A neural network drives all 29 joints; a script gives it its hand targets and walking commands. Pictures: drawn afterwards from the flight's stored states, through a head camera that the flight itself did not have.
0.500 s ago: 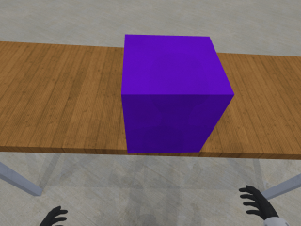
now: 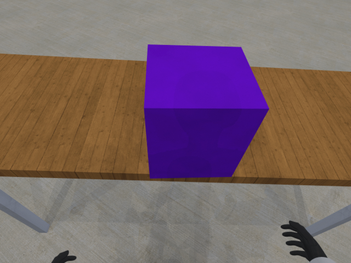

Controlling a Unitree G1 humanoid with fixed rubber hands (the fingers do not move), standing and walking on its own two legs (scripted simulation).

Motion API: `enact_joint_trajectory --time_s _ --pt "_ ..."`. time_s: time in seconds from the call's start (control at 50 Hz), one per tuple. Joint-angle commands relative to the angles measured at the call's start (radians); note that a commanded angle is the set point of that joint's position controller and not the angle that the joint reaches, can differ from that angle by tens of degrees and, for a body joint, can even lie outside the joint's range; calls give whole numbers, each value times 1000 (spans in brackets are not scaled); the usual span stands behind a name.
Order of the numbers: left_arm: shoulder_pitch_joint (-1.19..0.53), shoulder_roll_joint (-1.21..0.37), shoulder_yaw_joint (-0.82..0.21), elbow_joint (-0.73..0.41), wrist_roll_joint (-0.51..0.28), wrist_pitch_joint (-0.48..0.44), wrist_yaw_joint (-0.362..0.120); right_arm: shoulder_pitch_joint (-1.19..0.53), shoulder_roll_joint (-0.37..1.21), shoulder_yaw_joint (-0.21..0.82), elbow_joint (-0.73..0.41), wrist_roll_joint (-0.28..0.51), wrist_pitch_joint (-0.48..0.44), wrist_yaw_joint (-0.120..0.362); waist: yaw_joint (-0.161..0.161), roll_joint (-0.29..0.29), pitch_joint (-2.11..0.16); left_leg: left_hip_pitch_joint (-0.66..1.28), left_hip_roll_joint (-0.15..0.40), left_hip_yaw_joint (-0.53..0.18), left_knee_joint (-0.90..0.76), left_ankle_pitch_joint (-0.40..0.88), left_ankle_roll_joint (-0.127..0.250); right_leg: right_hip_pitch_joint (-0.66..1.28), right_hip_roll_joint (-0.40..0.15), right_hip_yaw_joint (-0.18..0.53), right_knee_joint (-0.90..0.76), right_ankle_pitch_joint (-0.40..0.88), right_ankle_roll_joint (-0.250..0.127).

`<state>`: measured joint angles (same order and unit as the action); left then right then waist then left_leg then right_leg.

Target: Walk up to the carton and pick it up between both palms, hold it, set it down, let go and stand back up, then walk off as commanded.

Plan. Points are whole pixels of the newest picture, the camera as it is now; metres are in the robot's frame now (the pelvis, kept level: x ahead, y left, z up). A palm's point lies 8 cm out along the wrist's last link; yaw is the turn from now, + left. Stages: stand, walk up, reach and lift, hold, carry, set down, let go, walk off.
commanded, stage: stand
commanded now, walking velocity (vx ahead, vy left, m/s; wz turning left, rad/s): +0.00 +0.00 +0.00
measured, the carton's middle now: (193, 116) +0.43 -0.02 +0.10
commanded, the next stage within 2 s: walk off in 1.38 s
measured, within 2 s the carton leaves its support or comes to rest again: neither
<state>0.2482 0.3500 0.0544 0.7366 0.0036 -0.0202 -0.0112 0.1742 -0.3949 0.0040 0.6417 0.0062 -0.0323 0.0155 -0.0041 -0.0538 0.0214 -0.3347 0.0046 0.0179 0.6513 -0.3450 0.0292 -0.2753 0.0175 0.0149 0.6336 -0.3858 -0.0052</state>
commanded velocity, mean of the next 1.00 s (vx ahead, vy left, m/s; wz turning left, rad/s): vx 0.00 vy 0.00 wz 0.00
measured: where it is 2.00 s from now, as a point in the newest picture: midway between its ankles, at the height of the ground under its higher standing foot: outside the picture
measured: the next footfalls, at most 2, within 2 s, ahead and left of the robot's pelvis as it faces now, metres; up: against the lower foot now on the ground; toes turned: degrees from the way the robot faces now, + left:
right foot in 1.86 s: -0.08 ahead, -0.13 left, +0.00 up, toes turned +1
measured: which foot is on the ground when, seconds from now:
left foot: down 0.00-1.00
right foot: down 0.00-1.00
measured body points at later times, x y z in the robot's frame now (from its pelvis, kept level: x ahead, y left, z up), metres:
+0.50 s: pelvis -0.01 +0.00 +0.00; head +0.00 +0.02 +0.45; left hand +0.09 +0.30 -0.13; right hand +0.14 -0.30 -0.07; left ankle +0.00 +0.11 -0.72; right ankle -0.03 -0.12 -0.72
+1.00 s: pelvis -0.02 +0.01 +0.00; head -0.01 +0.03 +0.45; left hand +0.07 +0.30 -0.13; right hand +0.11 -0.30 -0.08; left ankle +0.00 +0.11 -0.72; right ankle -0.03 -0.12 -0.72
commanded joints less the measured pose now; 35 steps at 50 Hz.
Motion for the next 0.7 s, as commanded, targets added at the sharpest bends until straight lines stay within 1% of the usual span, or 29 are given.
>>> enact_joint_trajectory --time_s 0.0,0.06,0.08,0.1,0.12,0.14,0.2,0.22,0.26,0.3,0.32,0.36,0.4,0.42,0.44,0.52,0.56,0.6,0.62,0.68 --pt "-62 211 48 -36 21 -31 11 -48 -177 -76 11 -31 -39 -18 9 92 -105 112 102 -125 -93 291 62 41 -99 83 -116 287 -63" --pt "-74 207 46 -28 21 -33 11 -44 -167 -72 20 -32 -38 -19 5 86 -103 111 100 -127 -101 287 64 43 -97 87 -120 275 -61" --pt "-75 212 47 -23 22 -31 11 -50 -177 -72 23 -32 -37 -19 6 98 -87 106 99 -130 -107 271 62 31 -97 90 -126 260 -63" --pt "-71 203 44 -20 23 -32 10 -50 -173 -72 28 -32 -38 -20 9 97 -96 107 105 -134 -115 265 61 42 -98 88 -129 257 -63" --pt "-80 208 45 -16 21 -32 11 -49 -172 -71 32 -32 -37 -19 8 88 -88 101 104 -134 -112 273 64 41 -95 88 -123 263 -61" --pt "-73 203 43 -10 21 -33 11 -48 -177 -74 33 -33 -36 -20 10 99 -101 113 103 -128 -103 295 61 49 -101 88 -122 288 -62" --pt "-78 206 43 1 21 -31 10 -52 -172 -70 42 -33 -37 -20 9 88 -83 96 102 -139 -120 239 64 33 -94 90 -129 237 -61" --pt "-76 206 44 8 22 -32 10 -55 -175 -70 45 -34 -38 -20 10 98 -91 102 104 -138 -117 265 63 41 -97 92 -126 254 -62" --pt "-79 212 43 16 20 -31 9 -56 -173 -70 54 -31 -36 -20 11 106 -81 94 102 -138 -123 244 58 39 -97 92 -133 235 -62" --pt "-84 206 41 22 21 -32 9 -53 -174 -70 58 -32 -36 -20 10 93 -79 93 102 -137 -126 235 57 37 -95 93 -135 231 -61" --pt "-89 204 41 28 21 -32 8 -51 -178 -68 63 -33 -37 -20 9 105 -79 92 104 -140 -132 227 58 37 -96 95 -136 224 -61" --pt "-86 205 39 37 19 -31 8 -61 -179 -69 66 -33 -36 -20 16 107 -71 86 108 -152 -140 216 60 30 -92 95 -139 204 -60" --pt "-95 204 38 47 21 -29 8 -58 -175 -68 74 -32 -35 -21 10 92 -68 86 105 -146 -134 221 58 32 -97 98 -145 216 -61" --pt "-93 206 39 49 21 -30 8 -53 -174 -65 78 -33 -35 -22 10 93 -68 87 102 -145 -138 220 56 35 -97 102 -145 211 -62" --pt "-91 203 38 52 19 -30 8 -54 -176 -67 81 -33 -36 -23 11 96 -72 96 103 -143 -133 245 57 37 -96 98 -144 236 -60" --pt "-99 209 37 69 17 -29 9 -54 -180 -67 93 -31 -34 -23 6 106 -74 102 106 -148 -139 229 55 28 -95 100 -146 218 -59" --pt "-102 204 35 78 17 -28 7 -60 -176 -64 103 -30 -34 -23 13 96 -64 83 110 -153 -153 218 57 41 -93 97 -148 220 -58" --pt "-105 206 36 86 17 -27 7 -58 -179 -64 110 -31 -34 -24 11 98 -70 91 107 -144 -150 241 54 45 -98 98 -148 237 -58" --pt "-107 202 33 88 16 -28 7 -60 -175 -62 110 -31 -35 -24 10 96 -73 97 110 -147 -153 243 56 42 -96 99 -150 226 -58" --pt "-112 208 34 100 15 -26 8 -67 -180 -63 121 -31 -34 -24 12 104 -64 92 111 -153 -161 229 54 40 -98 100 -156 217 -60"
